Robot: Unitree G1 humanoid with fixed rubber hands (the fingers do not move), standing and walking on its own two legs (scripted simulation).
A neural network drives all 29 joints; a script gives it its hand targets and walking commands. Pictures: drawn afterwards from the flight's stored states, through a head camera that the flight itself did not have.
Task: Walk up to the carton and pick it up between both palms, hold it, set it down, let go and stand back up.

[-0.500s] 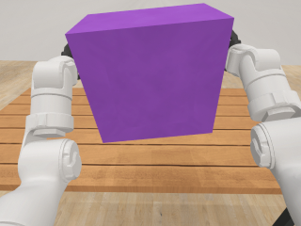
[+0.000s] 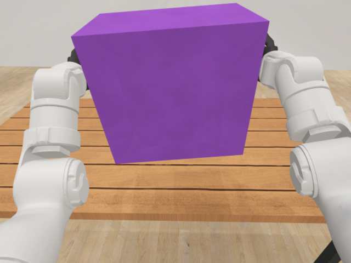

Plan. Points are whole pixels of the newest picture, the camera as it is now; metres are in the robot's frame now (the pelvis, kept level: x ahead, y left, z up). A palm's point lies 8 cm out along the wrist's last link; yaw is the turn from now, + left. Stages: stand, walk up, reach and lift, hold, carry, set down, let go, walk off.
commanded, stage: hold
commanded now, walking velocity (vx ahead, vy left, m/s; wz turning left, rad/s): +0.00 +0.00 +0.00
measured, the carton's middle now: (173, 86) +0.39 +0.00 +0.29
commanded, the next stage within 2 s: none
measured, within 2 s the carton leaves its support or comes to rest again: neither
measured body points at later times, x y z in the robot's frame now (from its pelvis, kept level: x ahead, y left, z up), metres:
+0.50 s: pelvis +0.01 +0.01 +0.00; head -0.07 +0.01 +0.44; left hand +0.40 +0.20 +0.32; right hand +0.40 -0.18 +0.34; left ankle +0.02 +0.13 -0.75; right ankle +0.04 -0.10 -0.75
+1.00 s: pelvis +0.01 +0.01 +0.00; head -0.08 +0.02 +0.44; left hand +0.40 +0.20 +0.32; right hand +0.40 -0.18 +0.34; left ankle +0.02 +0.13 -0.75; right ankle +0.04 -0.10 -0.75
